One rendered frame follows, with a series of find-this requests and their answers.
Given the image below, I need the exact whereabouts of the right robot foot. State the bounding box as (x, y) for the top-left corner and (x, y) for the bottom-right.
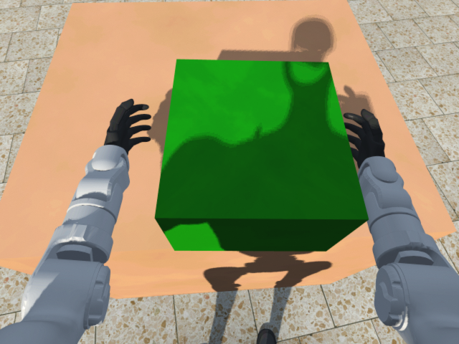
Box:
(257, 329), (276, 344)

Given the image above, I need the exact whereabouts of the robot right hand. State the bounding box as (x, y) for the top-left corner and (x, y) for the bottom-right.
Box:
(344, 109), (385, 168)

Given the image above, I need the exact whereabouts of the robot left forearm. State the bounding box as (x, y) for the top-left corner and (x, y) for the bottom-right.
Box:
(21, 145), (130, 319)

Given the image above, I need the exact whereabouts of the robot right forearm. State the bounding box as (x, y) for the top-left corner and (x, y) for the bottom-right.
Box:
(357, 156), (459, 276)

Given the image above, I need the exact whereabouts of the right robot upper arm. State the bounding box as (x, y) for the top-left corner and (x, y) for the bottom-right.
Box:
(374, 262), (459, 344)

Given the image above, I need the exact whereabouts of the robot left hand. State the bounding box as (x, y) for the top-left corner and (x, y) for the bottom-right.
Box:
(104, 99), (151, 155)

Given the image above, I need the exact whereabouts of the left robot upper arm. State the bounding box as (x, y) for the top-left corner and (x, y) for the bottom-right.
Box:
(0, 259), (110, 344)

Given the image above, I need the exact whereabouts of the carton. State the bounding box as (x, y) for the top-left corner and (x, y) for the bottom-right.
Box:
(155, 59), (369, 252)

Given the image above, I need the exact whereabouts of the pedestal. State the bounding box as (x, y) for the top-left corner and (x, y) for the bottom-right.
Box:
(0, 0), (457, 299)

